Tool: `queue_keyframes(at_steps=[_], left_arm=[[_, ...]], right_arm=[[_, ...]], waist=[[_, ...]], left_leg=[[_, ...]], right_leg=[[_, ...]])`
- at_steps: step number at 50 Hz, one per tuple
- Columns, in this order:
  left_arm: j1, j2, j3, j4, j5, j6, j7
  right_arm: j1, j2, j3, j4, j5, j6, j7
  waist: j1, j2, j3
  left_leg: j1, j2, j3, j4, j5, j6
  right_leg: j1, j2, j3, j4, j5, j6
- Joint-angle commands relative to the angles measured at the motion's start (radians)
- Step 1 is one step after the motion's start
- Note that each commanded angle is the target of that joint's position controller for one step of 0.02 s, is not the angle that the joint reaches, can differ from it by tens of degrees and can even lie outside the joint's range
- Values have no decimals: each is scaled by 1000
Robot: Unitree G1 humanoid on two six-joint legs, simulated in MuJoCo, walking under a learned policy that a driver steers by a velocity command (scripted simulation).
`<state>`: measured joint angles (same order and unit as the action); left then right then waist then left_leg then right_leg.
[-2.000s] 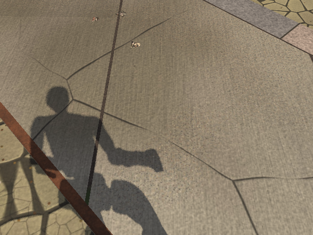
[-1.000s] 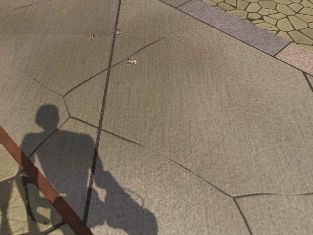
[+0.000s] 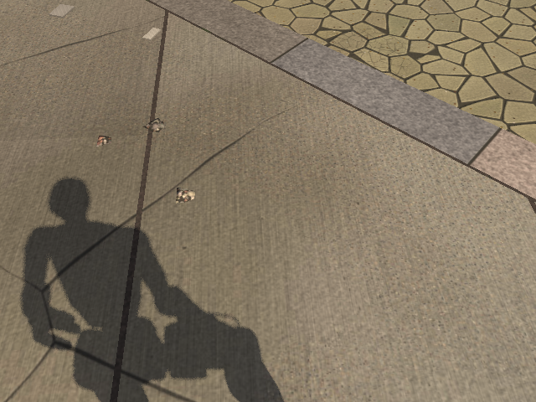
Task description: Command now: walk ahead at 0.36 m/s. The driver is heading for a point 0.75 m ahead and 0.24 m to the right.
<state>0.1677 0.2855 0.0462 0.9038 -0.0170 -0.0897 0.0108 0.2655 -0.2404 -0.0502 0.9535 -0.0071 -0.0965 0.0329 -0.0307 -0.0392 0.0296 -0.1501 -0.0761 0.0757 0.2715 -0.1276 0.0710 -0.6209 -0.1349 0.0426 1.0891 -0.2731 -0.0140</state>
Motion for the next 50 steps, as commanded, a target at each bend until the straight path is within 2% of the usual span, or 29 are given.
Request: queue_keyframes(at_steps=[1, 3, 5, 8, 9, 10, 11, 12, 13, 14, 15, 16, 18, 20, 22, 24, 25, 26, 27, 28, 29, 30, 34, 41, 42, 44, 46, 48, 50], left_arm=[[53, 26, 0, -41, 21, 7, 1], [-29, 12, -9, -55, 22, 2, -7], [-70, 28, -7, -64, 16, 3, -13], [-81, 78, 7, -75, 24, 2, -19], [-45, 93, 15, -63, 30, -1, -21], [19, 119, 28, -33, 37, -3, -18], [78, 181, 43, -21, 44, -6, -12], [106, 189, 33, -20, 62, 4, -8], [133, 108, 13, -9, 44, 14, -16], [87, 90, 4, -16, 26, 18, -26], [25, 93, 4, -24, 23, 22, -28], [-34, 90, 1, -36, 27, 24, -26], [-117, 84, -2, -46, 44, 32, -16], [-122, 75, -2, -39, 49, 39, -7], [-104, 78, -1, -27, 40, 43, 1], [-113, 78, -2, -20, 24, 52, 6], [-100, 71, -5, -12, 17, 56, 7], [-69, 55, -10, 3, 16, 57, 6], [-56, 53, -10, 9, 22, 57, 4], [-36, 53, -4, 3, 23, 61, 5], [-54, 58, -3, 8, 31, 62, 10], [-48, 52, -2, 10, 28, 63, 12], [-26, 43, -1, 36, 26, 66, 13], [-26, 41, 1, 62, 19, 74, 9], [-8, 32, -2, 77, 18, 77, 10], [-2, 51, 7, 86, 8, 82, 13], [-17, 53, 9, 80, 4, 68, 12], [-36, 28, 5, 71, -5, 39, 1], [-86, 2, 2, 40, -12, 12, -18]], right_arm=[[-94, -139, -20, -66, -5, -18, -18], [-47, -154, -20, -50, -2, -11, -27], [-1, -168, -21, -26, 6, -2, -31], [-18, -171, -22, -9, 22, 17, -40], [-37, -171, -22, -7, 24, 25, -43], [-26, -153, -17, -4, 19, 30, -46], [26, -127, -8, -3, -1, 30, -47], [192, -27, 21, 29, -14, 28, -44], [210, -39, 24, 48, 2, 38, -43], [164, -112, 7, 38, 18, 54, -44], [106, -126, 0, 30, 28, 73, -53], [54, -131, -6, 22, 22, 92, -66], [35, -109, -7, 19, 14, 119, -84], [43, -83, -2, 34, 10, 121, -91], [36, -75, 1, 45, 9, 119, -90], [44, -66, 3, 62, 3, 119, -82], [41, -67, 3, 67, -5, 119, -78], [29, -78, 4, 62, -18, 119, -75], [19, -104, 4, 52, -23, 117, -75], [1, -163, -10, 66, -5, 113, -74], [-14, -121, -3, 66, -1, 100, -69], [-23, -99, 3, 71, -7, 89, -69], [-11, -90, 6, 82, 1, 64, -71], [26, -85, 10, 100, 4, 71, -75], [50, -76, 12, 113, 5, 73, -74], [48, -101, 3, 109, 15, 79, -76], [53, -102, 0, 93, 22, 68, -77], [110, -120, -9, 102, 27, 43, -76], [160, -165, -28, 120, 29, 23, -74]], waist=[[67, 82, 20], [25, 91, -4], [6, 101, -35], [30, 119, -61], [60, 111, -75], [81, 89, -105], [79, 0, -169], [16, -191, -291], [43, -223, -374], [39, -143, -321], [28, -84, -249], [23, -47, -183], [-10, -84, -128], [-10, -104, -128], [-2, -94, -144], [-16, -80, -130], [-18, -70, -110], [-12, -45, -80], [5, -8, -37], [51, 116, 7], [35, 125, 17], [45, 140, 11], [39, 96, -20], [25, 48, -47], [22, 47, -68], [25, 67, -8], [18, 68, 74], [-5, 111, 109], [-16, 215, 126]], left_leg=[[-137, 238, -99, -129, 476, 174], [-125, 204, -53, -104, 501, 143], [-56, 223, -69, -75, 463, 128], [50, 268, -114, 21, 404, 88], [62, 262, -115, 77, 381, 67], [59, 221, -106, 168, 369, 41], [2, 146, -63, 327, 216, -7], [-207, 52, -44, 577, -266, -71], [-241, 42, -117, 736, -560, -105], [-275, 72, -161, 806, -582, -109], [-317, 100, -155, 824, -535, -111], [-326, 121, -149, 801, -478, -116], [-233, 145, -140, 689, -386, -123], [-151, 132, -111, 566, -343, -123], [-93, 123, -97, 454, -258, -117], [-17, 110, -72, 309, -125, -100], [18, 103, -64, 243, -82, -85], [32, 130, -93, 191, -48, -64], [10, 181, -143, 141, -80, -36], [-122, 169, -141, 142, -247, -12], [-206, 159, -143, 99, -319, -19], [-230, 161, -145, 78, -314, -37], [-164, 146, -124, 112, -153, -65], [-112, 133, -105, 148, -34, -61], [-103, 125, -97, 138, -128, -57], [-150, 122, -111, 128, -398, -19], [-181, 153, -163, 104, -542, 24], [-95, 220, -246, 70, -561, 64], [40, 378, -413, -9, -514, 131]], right_leg=[[70, -8, -20, -205, 157, 35], [141, 40, -59, -374, 307, 35], [177, 66, -49, -464, 382, 30], [202, 74, -10, -553, 342, -7], [255, 83, -16, -599, 356, -23], [351, 99, -31, -636, 418, -39], [502, 8, 42, -617, 823, -66], [769, -194, 259, -573, 1100, -225], [768, -251, 375, -624, 1009, -306], [682, -214, 353, -660, 771, -283], [594, -190, 330, -702, 535, -249], [493, -166, 304, -748, 364, -225], [327, -108, 229, -821, 166, -183], [278, -69, 166, -839, 120, -176], [282, -61, 151, -844, 47, -179], [253, -45, 135, -841, -86, -159], [228, -27, 126, -842, -174, -132], [203, -7, 118, -842, -248, -89], [186, 20, 96, -808, -255, -56], [244, 88, 16, -789, -189, -30], [337, 102, -4, -732, -105, -18], [385, 104, -11, -705, -43, -25], [408, 100, -16, -670, 103, -50], [437, 100, -22, -633, 256, -50], [447, 111, -35, -631, 155, -51], [384, 141, -55, -607, -190, -60], [284, 136, -35, -599, -337, -74], [165, 143, -35, -530, -282, -81], [26, 154, -90, -373, -126, -79]])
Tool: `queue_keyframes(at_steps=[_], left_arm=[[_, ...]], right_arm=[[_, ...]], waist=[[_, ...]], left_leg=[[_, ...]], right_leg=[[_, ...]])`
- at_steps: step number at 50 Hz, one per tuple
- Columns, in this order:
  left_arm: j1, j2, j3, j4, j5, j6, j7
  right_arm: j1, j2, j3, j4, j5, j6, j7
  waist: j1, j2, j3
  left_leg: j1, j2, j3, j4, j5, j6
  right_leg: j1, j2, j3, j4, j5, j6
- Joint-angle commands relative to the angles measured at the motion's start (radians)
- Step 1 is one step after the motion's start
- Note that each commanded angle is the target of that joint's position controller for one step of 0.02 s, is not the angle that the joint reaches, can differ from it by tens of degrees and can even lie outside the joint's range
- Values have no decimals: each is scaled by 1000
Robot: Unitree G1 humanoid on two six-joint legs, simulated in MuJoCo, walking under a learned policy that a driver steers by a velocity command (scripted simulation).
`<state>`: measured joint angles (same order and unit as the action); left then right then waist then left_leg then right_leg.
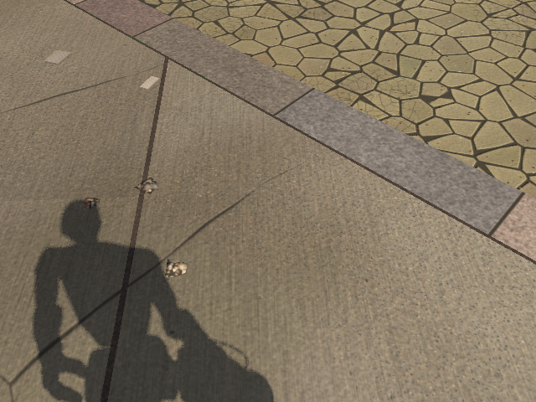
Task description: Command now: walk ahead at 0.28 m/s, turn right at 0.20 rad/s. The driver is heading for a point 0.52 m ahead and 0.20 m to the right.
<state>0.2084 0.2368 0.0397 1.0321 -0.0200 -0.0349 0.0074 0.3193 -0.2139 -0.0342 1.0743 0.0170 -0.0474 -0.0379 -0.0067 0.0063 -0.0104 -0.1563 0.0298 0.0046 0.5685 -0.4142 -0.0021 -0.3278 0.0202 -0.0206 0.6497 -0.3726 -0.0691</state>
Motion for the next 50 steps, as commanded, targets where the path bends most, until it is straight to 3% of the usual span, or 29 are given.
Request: queue_keyframes(at_steps=[1, 3, 5, 6, 7, 8, 9, 11, 14, 19, 21, 24, 26, 27, 28, 29, 30, 31, 32, 33, 34, 36, 38, 40, 43, 46, 48, 49, 50], left_arm=[[-145, 56, 9, -102, -9, -51, -22], [-118, 56, 11, -108, -14, -56, -33], [64, 91, 36, -50, -17, -46, -35], [192, 186, 73, -18, -17, -46, -33], [317, 269, 91, -3, -16, -52, -42], [282, 190, 60, -13, -2, -62, -43], [237, 141, 47, -33, 7, -70, -41], [170, 108, 32, -72, 9, -71, -39], [169, 103, 24, -97, 3, -53, -13], [198, 166, 43, -123, 8, -38, 21], [221, 165, 48, -118, 1, -40, 18], [209, 163, 57, -123, -13, -38, 23], [192, 172, 67, -138, -5, -28, 25], [183, 161, 65, -152, 2, -24, 22], [147, 140, 55, -185, 14, -21, 15], [228, 54, 33, -212, 19, -27, 11], [300, 33, 17, -227, -16, -36, 8], [248, 146, 42, -221, -33, -36, 11], [155, 176, 50, -241, -29, -33, 12], [115, 161, 51, -255, -16, -30, 12], [110, 150, 57, -259, -6, -24, 10], [131, 101, 52, -270, -12, -4, 3], [91, 85, 47, -300, -4, 6, 8], [69, 79, 40, -320, 12, 4, 6], [-5, 64, 25, -337, 15, -9, -15], [-81, 90, 28, -370, 16, -11, -31], [-70, 115, 37, -376, 23, -12, -34], [-25, 135, 48, -359, 29, -12, -30], [38, 193, 69, -343, 33, -11, -20]], right_arm=[[100, -187, -47, -4, 5, -35, -2], [61, -175, -49, -23, 6, -41, 2], [-58, -183, -49, -71, 3, -35, 8], [-128, -154, -39, -120, -2, -40, 8], [-143, -100, -24, -164, -18, -62, 5], [-158, -111, -24, -178, -1, -88, 17], [-173, -124, -25, -187, 17, -107, 31], [-188, -146, -38, -191, 4, -120, 37], [-201, -131, -46, -209, -11, -98, 38], [-424, -79, -23, -305, -9, -86, 44], [-461, -93, -23, -336, 1, -83, 47], [-457, -147, -36, -359, 6, -85, 47], [-392, -185, -51, -353, 3, -95, 46], [-287, -214, -67, -328, -1, -99, 41], [-120, -247, -80, -303, -13, -101, 36], [34, -323, -99, -289, -29, -94, 28], [40, -290, -88, -273, -27, -86, 40], [-34, -196, -65, -295, -15, -83, 41], [-97, -159, -55, -307, -11, -75, 38], [-150, -149, -51, -302, -18, -71, 39], [-177, -131, -45, -298, -29, -72, 40], [-194, -135, -49, -284, -29, -77, 43], [-186, -160, -56, -268, -29, -87, 46], [-177, -194, -66, -253, -30, -87, 44], [-176, -208, -65, -245, -17, -66, 36], [-123, -232, -66, -218, 0, -47, 34], [-128, -245, -68, -208, 16, -34, 32], [-121, -235, -64, -202, 17, -30, 31], [-74, -200, -52, -191, 3, -30, 33]], waist=[[-39, 172, 175], [-10, 153, 157], [92, 112, 88], [143, -77, 62], [170, -331, -9], [127, -240, -20], [104, -165, 16], [56, -7, 31], [21, -43, 42], [64, -89, 103], [75, -106, 105], [49, -109, 97], [11, -121, 51], [-37, -121, -25], [-118, -106, -165], [-112, 91, -345], [-65, 371, -415], [-69, 225, -250], [-66, 119, -124], [-36, 54, -40], [-9, 68, -13], [20, 98, 10], [24, 57, 46], [33, 42, 33], [8, 53, 3], [-15, 66, -23], [13, 74, -40], [36, 61, -64], [52, 6, -104]], left_leg=[[70, 321, -371, -301, -126, 218], [88, 324, -295, -257, 44, 190], [-101, 205, -97, -133, 208, 105], [-261, 62, 80, 187, 384, 21], [-531, -79, 66, 540, 47, -43], [-667, -49, -71, 682, -95, -11], [-717, -10, -91, 740, -54, 21], [-707, 48, -85, 633, 81, 48], [-604, 57, -54, 440, 177, 14], [-422, -30, 6, 20, 439, -36], [-347, -38, -12, -38, 509, -36], [-314, -28, -65, -105, 496, -18], [-231, -40, -53, -116, 408, 9], [-93, -52, -34, -130, 378, 37], [162, 34, -104, -91, 338, 92], [535, 271, -427, -96, 181, 202], [630, 412, -813, -258, -15, 283], [487, 372, -728, -296, -144, 238], [323, 333, -553, -309, -84, 196], [164, 292, -431, -338, 44, 184], [73, 260, -347, -364, 121, 175], [-29, 237, -232, -421, 181, 184], [-77, 241, -154, -444, 373, 220], [-69, 235, -67, -423, 606, 236], [-77, 180, 57, -386, 716, 203], [15, 202, 46, -317, 706, 175], [52, 210, 37, -226, 682, 141], [49, 184, 45, -148, 673, 114], [5, 127, 79, -13, 612, 69]], right_leg=[[-301, -24, -12, 100, -21, -34], [-259, -40, -15, 51, -50, -53], [121, 15, -43, -95, 47, -80], [285, -94, 228, -239, 27, -154], [518, -286, 711, -410, 71, -288], [573, -344, 775, -427, 140, -288], [555, -324, 676, -392, 228, -267], [486, -271, 503, -394, 359, -219], [378, -214, 370, -446, 461, -189], [145, -133, 265, -483, 391, -140], [112, -149, 294, -483, 346, -124], [204, -188, 347, -427, 366, -100], [265, -193, 362, -321, 541, -84], [270, -149, 345, -196, 673, -65], [172, -93, 320, 28, 627, -38], [-121, 35, 224, 374, 281, 22], [-348, 67, 199, 602, -226, 36], [-426, -14, 214, 689, -166, 30], [-427, -57, 168, 679, -78, 27], [-385, -97, 146, 634, -16, 30], [-340, -131, 148, 589, 18, 27], [-287, -164, 127, 549, 37, 31], [-293, -162, 124, 465, 67, 49], [-276, -151, 112, 341, 149, 66], [-160, -113, 44, 113, 334, 68], [-124, -84, 38, -14, 355, 55], [-62, -59, 24, -110, 343, 27], [29, -35, 6, -173, 389, 8], [164, -59, 35, -208, 594, -20]])
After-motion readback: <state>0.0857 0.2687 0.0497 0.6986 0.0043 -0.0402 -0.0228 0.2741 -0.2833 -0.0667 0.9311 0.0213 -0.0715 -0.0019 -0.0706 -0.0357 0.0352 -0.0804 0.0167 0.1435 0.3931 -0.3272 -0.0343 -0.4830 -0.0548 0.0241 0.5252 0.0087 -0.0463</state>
